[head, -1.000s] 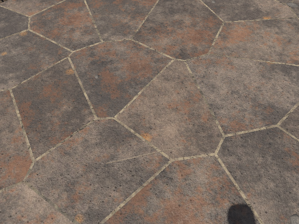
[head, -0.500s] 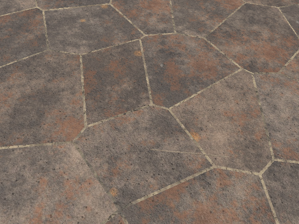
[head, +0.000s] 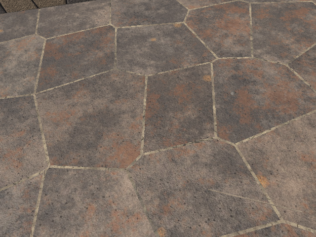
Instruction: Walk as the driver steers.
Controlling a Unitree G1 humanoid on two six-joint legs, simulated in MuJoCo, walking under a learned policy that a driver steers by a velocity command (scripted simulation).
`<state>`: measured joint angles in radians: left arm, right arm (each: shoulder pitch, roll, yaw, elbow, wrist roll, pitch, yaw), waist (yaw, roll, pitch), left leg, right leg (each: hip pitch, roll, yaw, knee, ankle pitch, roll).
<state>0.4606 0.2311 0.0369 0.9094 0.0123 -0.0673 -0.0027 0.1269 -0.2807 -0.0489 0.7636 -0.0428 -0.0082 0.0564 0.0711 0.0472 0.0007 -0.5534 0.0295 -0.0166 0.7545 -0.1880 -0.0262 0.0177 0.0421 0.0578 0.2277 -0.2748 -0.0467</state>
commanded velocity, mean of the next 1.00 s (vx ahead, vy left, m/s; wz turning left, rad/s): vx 0.42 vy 0.00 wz -0.40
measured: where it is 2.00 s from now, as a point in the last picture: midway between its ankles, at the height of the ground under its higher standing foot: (218, 232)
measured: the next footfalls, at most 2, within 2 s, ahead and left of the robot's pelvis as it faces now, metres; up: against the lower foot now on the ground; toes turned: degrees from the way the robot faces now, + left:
left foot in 0.12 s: +0.20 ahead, +0.12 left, +0.00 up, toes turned -3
right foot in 0.64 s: +0.45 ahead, -0.13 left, +0.00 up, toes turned -25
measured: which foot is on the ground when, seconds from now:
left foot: up 0.00-0.10, down 0.12-0.62, up 0.64-1.00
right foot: down 0.00-0.14, up 0.16-0.62, down 0.64-1.00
